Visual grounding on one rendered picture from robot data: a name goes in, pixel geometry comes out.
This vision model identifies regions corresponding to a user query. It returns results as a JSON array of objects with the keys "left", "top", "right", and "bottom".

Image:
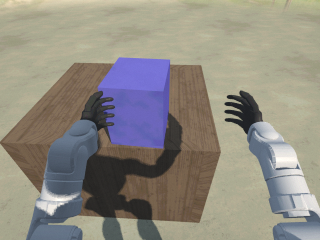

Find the pedestal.
[{"left": 0, "top": 62, "right": 221, "bottom": 223}]

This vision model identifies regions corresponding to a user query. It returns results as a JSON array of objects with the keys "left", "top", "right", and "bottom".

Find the right robot forearm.
[{"left": 247, "top": 121, "right": 320, "bottom": 223}]

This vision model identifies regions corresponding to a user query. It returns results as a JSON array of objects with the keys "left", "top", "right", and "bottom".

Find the robot right upper arm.
[{"left": 272, "top": 221, "right": 320, "bottom": 240}]

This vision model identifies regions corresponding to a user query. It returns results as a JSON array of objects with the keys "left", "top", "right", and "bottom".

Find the robot right hand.
[{"left": 224, "top": 90, "right": 263, "bottom": 134}]

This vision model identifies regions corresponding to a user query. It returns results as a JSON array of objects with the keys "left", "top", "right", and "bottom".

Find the robot left hand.
[{"left": 80, "top": 91, "right": 115, "bottom": 131}]

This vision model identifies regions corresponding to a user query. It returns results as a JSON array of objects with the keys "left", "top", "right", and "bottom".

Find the carton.
[{"left": 97, "top": 57, "right": 170, "bottom": 149}]

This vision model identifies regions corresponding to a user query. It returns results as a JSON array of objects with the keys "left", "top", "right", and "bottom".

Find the robot left upper arm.
[{"left": 30, "top": 224, "right": 83, "bottom": 240}]

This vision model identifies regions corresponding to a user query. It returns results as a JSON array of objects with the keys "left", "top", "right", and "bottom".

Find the left robot forearm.
[{"left": 26, "top": 119, "right": 98, "bottom": 240}]

